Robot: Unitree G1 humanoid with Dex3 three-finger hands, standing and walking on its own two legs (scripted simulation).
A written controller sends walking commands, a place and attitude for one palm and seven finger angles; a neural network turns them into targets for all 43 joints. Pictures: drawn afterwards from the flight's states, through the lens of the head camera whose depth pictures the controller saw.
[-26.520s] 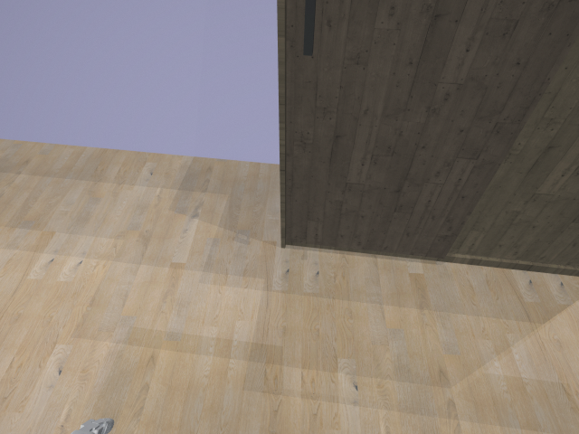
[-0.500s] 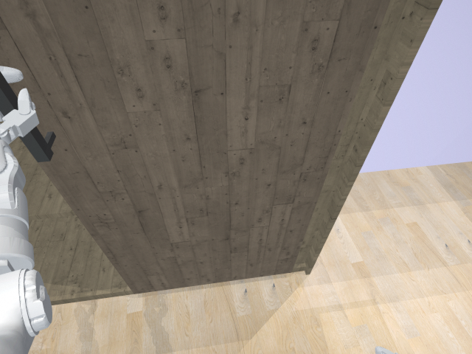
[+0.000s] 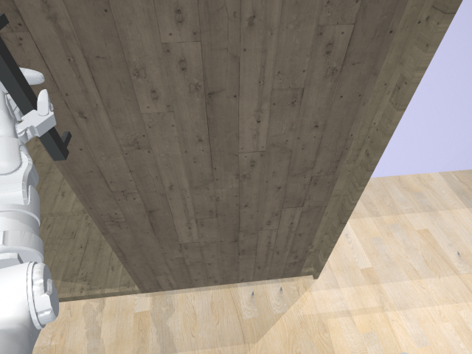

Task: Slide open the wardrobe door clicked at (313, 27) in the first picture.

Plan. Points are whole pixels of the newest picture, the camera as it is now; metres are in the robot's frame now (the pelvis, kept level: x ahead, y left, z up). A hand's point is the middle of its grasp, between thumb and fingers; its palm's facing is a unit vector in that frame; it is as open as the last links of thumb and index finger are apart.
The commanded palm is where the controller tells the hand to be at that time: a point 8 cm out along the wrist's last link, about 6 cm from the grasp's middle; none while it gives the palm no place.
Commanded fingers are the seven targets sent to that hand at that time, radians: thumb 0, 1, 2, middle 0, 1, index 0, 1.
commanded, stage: stop walking and hold the door there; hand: left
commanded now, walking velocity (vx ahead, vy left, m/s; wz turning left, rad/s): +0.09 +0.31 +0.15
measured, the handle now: (33, 95) +0.46 +0.33 +0.22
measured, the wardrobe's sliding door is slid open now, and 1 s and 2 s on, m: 0.56 0.56 0.56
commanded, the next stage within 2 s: loosen the grip on the handle in 1.40 s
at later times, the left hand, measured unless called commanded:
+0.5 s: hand (45, 119) +0.42 +0.31 +0.20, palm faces +0.35 -0.91 -0.23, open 5.5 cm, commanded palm +0.38 +0.36 +0.19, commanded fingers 0.00 0.90 0.90 -0.45 -1.40 -0.45 -1.40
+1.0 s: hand (45, 119) +0.42 +0.30 +0.21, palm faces +0.32 -0.93 -0.16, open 5.7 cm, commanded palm +0.38 +0.35 +0.19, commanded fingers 0.00 0.90 0.90 -0.45 -1.40 -0.45 -1.40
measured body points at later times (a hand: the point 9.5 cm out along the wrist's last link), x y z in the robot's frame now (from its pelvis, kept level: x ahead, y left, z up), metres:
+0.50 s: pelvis -0.03 +0.07 +0.00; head +0.04 +0.06 +0.44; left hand +0.40 +0.36 +0.22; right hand +0.12 -0.14 -0.13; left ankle +0.02 +0.13 -0.73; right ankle -0.05 -0.03 -0.73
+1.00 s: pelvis -0.07 +0.06 +0.00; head -0.01 +0.08 +0.45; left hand +0.39 +0.35 +0.22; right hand +0.03 -0.20 -0.10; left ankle +0.01 +0.15 -0.73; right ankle -0.10 -0.08 -0.73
